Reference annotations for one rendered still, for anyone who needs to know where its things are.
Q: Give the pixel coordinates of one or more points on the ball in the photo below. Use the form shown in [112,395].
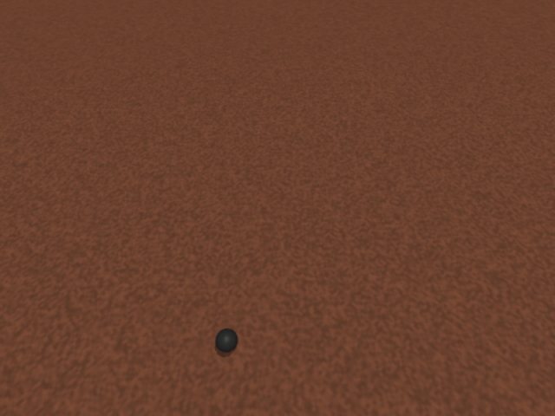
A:
[226,340]

